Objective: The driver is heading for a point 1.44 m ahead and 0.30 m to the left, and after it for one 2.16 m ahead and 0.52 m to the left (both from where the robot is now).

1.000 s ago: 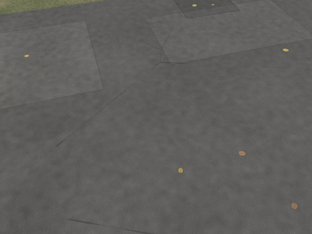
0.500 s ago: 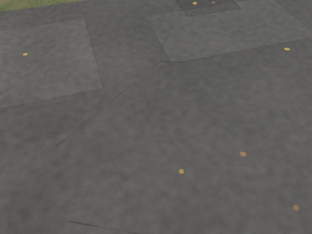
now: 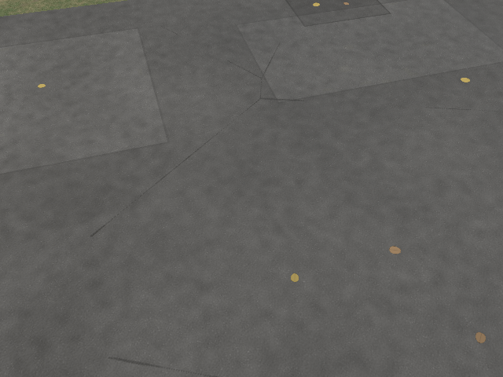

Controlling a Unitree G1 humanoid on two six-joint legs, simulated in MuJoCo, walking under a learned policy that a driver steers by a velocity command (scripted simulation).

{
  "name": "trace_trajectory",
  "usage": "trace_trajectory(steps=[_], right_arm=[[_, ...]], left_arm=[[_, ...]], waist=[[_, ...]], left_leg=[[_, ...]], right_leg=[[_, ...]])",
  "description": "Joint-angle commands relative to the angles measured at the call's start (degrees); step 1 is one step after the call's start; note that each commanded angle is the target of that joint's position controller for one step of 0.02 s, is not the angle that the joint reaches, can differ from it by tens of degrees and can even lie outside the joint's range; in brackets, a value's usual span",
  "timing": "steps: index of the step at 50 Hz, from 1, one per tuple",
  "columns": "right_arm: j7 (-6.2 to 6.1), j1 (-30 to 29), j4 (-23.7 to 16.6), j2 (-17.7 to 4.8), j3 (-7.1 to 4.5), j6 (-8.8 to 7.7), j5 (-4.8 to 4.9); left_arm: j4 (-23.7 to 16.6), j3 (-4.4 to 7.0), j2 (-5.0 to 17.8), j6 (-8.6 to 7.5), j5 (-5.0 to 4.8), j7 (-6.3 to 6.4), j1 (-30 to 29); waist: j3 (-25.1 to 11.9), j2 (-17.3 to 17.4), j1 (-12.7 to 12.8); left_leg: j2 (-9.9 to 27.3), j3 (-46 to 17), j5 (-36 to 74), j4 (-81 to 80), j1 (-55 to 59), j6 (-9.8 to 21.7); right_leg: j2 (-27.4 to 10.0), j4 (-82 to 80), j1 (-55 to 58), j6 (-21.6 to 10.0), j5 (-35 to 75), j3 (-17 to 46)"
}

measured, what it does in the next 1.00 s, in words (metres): walks ahead: right foot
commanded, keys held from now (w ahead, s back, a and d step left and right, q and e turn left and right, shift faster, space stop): no key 0.16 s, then w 0.52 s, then w+q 0.32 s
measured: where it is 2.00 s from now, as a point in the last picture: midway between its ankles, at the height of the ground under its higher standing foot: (224, 254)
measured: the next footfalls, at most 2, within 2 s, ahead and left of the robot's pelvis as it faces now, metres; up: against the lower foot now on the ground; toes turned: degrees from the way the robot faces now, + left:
right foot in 0.52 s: +0.19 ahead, -0.14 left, +0.00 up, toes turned -5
left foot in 1.04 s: +0.52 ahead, +0.03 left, +0.00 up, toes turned +13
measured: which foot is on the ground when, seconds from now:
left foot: down 0.00-0.54, up 0.56-1.00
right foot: down 0.00-0.24, up 0.26-0.50, down 0.52-1.00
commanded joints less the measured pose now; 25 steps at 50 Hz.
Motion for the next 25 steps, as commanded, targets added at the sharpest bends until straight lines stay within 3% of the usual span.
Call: trace_trajectory(steps=[1,8,10,11,13,14,16,18,20,23,24,25], right_arm=[[-0.11,5.91,0.1,-3.68,-0.48,-0.15,0.01],[-0.11,6.34,0.09,-3.55,-0.45,-0.23,0.02],[-0.05,7.4,0.3,-4.11,-0.75,-0.09,-0.18],[0.0,8.14,0.29,-5.66,-1.45,0.18,-0.18],[0.24,10.66,0.32,-8.41,-2.79,0.79,-0.15],[0.36,11.96,0.54,-8.79,-3.17,0.83,-0.16],[0.49,13.77,0.92,-8.26,-3.41,0.11,-1.03],[0.63,13.44,0.58,-8.76,-3.74,-1.0,-1.33],[0.76,12.11,-0.1,-9.03,-3.86,-1.97,-1.17],[0.97,9.46,-1.02,-10.17,-4.11,-2.78,-0.79],[1.16,7.16,-1.57,-10.46,-4.13,-2.93,-0.29],[1.45,6.68,-1.82,-10.36,-3.96,-3.24,-0.26]], left_arm=[[-0.01,0.4,3.6,-0.09,-0.01,0.12,4.47],[0.09,0.3,3.44,-0.05,-0.04,0.16,4.77],[-0.07,0.33,3.38,0.11,0.14,0.07,4.4],[-0.7,0.6,3.77,0.22,0.28,-0.08,3.63],[-3.04,1.01,3.87,0.31,1.28,-0.87,0.17],[-4.78,0.9,3.15,0.06,1.94,-1.31,-2.18],[-7.85,1.32,3.81,-0.98,1.9,-2.04,-5.83],[-9.63,1.9,4.71,-2.3,1.62,-2.68,-6.76],[-11.32,2.45,5.28,-3.25,1.01,-3.27,-8.14],[-12.5,3.01,4.91,-3.38,0.34,-3.84,-6.21],[-11.18,3.21,4.33,-3.46,0.08,-3.79,-1.39],[-8.47,4.12,5.38,-3.58,-0.1,-3.46,5.78]], waist=[[3.95,0.51,0.02],[4.05,0.54,0.0],[3.68,1.13,-0.59],[4.59,2.85,-1.09],[10.28,7.26,-3.09],[13.52,8.14,-4.09],[15.77,7.14,-4.72],[14.06,4.86,-3.85],[11.83,4.28,-3.03],[9.38,5.93,-0.42],[8.12,5.31,2.48],[5.15,3.08,5.3]], left_leg=[[7.42,-5.64,13.23,-4.54,-7.04,0.76],[7.43,-5.69,14.31,-4.55,-6.8,0.81],[6.61,-6.31,2.65,-6.27,-6.57,1.74],[6.79,-8.01,-7.26,-7.39,-6.85,3.14],[12.48,-16.66,-25.85,-12.69,-6.49,7.54],[16.31,-20.74,-28.97,-14.85,-6.65,9.79],[20.05,-24.22,-23.21,-16.42,-3.36,12.66],[19.94,-22.03,-13.3,-15.2,2.55,12.93],[18.3,-17.9,-4.77,-13.8,3.8,11.73],[16.06,-11.88,4.94,-9.98,-2.13,9.68],[14.29,-8.67,9.69,-6.12,-7.5,8.24],[11.6,-5.66,18.14,1.44,-12.1,6.78]], right_leg=[[-5.67,-2.01,2.89,-1.41,9.18,5.59],[-5.72,-1.72,2.76,-1.21,9.17,5.4],[-4.02,-0.51,1.77,-1.46,1.17,4.14],[-1.96,2.71,-0.68,-1.8,-5.58,2.2],[1.29,11.52,-12.39,-2.05,-15.08,-2.47],[0.22,15.33,-17.07,-2.35,-15.25,-3.37],[-2.79,23.06,-25.46,-3.03,-15.9,-1.41],[-4.23,24.73,-29.97,-3.31,-14.77,-0.14],[-3.85,21.18,-27.37,-3.28,-12.46,-0.65],[-1.37,14.7,-15.26,-3.83,-7.69,-3.27],[0.57,10.53,-5.39,-4.25,-3.69,-5.06],[3.49,8.02,6.08,-4.56,-2.58,-6.3]])
Over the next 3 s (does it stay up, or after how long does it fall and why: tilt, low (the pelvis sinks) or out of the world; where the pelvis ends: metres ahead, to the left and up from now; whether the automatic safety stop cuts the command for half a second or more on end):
stays up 1.32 0.31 0.00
